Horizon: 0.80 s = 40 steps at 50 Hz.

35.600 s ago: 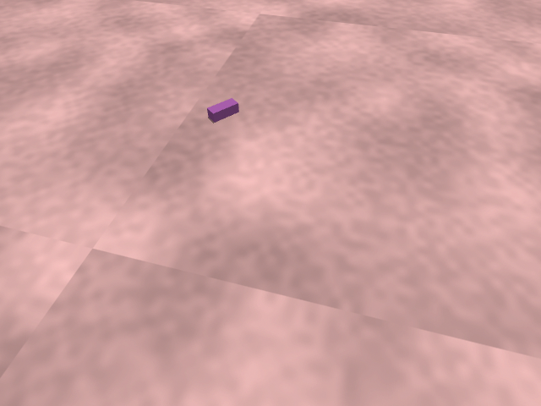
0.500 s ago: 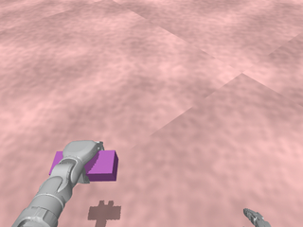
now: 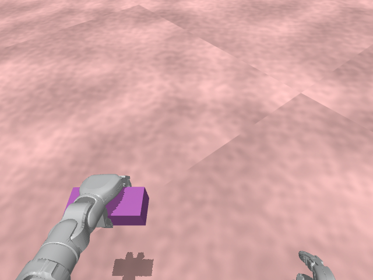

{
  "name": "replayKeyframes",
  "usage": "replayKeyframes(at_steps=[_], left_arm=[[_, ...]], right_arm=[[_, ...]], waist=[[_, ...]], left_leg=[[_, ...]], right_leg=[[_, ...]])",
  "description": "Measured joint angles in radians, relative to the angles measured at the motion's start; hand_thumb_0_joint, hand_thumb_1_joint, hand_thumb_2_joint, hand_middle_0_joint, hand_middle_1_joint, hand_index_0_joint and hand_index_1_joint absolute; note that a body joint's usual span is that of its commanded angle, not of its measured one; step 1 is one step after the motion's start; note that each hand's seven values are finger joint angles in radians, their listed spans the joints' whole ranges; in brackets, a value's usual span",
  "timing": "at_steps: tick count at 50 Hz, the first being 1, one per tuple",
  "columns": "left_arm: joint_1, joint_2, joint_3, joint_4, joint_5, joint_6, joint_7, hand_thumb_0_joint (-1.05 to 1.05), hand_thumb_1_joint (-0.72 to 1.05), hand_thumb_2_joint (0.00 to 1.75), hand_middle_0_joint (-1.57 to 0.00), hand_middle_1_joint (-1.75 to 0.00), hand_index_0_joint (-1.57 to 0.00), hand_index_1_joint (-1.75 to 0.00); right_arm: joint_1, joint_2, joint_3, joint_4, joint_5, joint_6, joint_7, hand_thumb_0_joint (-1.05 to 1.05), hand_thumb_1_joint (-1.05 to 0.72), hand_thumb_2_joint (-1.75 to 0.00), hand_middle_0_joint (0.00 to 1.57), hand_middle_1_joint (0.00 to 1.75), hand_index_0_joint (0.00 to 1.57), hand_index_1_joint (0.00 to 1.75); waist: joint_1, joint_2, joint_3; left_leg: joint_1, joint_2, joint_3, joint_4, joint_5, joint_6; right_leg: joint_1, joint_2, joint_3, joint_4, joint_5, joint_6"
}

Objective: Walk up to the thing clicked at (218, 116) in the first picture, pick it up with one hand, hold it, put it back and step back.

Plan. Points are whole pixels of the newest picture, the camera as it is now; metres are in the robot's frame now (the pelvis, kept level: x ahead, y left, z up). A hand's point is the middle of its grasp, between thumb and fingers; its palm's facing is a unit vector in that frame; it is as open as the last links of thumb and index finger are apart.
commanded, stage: hold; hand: left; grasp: from above
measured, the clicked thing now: (109, 206) +0.30 +0.23 -0.06
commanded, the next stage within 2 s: crouch in 0.90 s
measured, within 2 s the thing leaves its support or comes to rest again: neither
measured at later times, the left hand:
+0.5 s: hand (105, 206) +0.29 +0.22 -0.03, palm faces -0.45 -0.04 -0.89, open 10.4 cm
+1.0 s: hand (104, 204) +0.29 +0.22 -0.03, palm faces -0.44 -0.04 -0.90, open 10.4 cm
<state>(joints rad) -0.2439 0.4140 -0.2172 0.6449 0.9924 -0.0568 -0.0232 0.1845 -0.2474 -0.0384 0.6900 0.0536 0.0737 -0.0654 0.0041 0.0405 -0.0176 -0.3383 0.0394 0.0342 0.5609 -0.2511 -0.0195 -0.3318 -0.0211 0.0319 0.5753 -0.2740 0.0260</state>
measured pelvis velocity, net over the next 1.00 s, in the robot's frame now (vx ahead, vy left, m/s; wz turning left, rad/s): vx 0.00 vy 0.00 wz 0.00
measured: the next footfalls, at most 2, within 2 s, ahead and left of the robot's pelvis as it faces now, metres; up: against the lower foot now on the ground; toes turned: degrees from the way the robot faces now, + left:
none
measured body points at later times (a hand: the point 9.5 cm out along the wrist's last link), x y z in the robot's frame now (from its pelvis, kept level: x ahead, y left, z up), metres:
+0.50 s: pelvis +0.00 +0.00 +0.00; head +0.00 -0.02 +0.45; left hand +0.31 +0.22 +0.02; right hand +0.15 -0.25 -0.11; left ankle +0.02 +0.13 -0.73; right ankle +0.02 -0.14 -0.73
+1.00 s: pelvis +0.00 +0.00 +0.01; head +0.00 -0.01 +0.46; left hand +0.31 +0.22 +0.02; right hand +0.15 -0.25 -0.11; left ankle +0.02 +0.13 -0.73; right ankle +0.02 -0.14 -0.73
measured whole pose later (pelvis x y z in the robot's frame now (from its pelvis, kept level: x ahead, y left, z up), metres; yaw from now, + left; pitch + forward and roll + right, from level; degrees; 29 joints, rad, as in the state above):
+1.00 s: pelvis +0.00 +0.00 +0.01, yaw +0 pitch +0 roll +0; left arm -0.24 0.42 -0.21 0.63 0.99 -0.07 -0.05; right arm 0.17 -0.24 -0.03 0.69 0.06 0.10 -0.07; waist 0.01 0.04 0.00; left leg -0.27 0.04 0.04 0.49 -0.22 -0.02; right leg -0.27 -0.02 0.04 0.50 -0.24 0.03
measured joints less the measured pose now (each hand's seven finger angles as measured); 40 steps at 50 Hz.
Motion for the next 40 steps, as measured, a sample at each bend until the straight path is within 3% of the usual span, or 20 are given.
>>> replayKeyframes(at_steps=[23,40], left_arm=[[0.008,0.011,0.000,-0.041,-0.008,-0.005,-0.046,-0.01,-0.08,0.68,-0.56,-0.77,-0.60,-0.69],[-0.001,0.012,-0.001,-0.028,-0.005,-0.010,-0.036,-0.01,-0.08,0.68,-0.56,-0.77,-0.61,-0.69]], right_arm=[[-0.026,0.006,0.012,-0.011,0.006,0.003,-0.009,0.01,-0.91,-0.90,0.21,0.30,0.20,0.30],[-0.019,0.007,0.009,-0.002,0.006,0.015,-0.009,0.01,-0.91,-0.90,0.21,0.30,0.20,0.30]], waist=[[0.009,0.001,0.016],[0.008,0.001,0.017]], left_leg=[[0.047,-0.002,0.005,-0.049,0.027,0.002],[0.061,-0.004,0.005,-0.065,0.031,0.004]], right_leg=[[0.044,-0.001,0.004,-0.046,0.027,0.001],[0.060,-0.004,0.004,-0.066,0.033,0.004]])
